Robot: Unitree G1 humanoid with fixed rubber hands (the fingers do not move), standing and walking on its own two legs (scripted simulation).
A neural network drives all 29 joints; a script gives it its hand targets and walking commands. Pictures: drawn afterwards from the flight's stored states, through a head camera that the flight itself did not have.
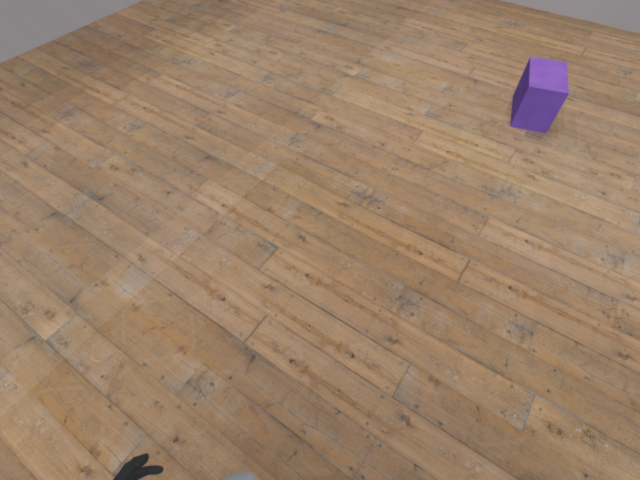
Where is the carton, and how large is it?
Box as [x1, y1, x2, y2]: [510, 57, 568, 132]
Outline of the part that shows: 530,57 513,95 510,126 546,132 568,93 566,62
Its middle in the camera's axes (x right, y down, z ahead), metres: +1.12 -0.76 +1.97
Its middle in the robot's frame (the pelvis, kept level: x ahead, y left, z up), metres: +1.88 -1.12 -0.66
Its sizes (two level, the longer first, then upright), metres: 0.291 0.175 0.223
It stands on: the floor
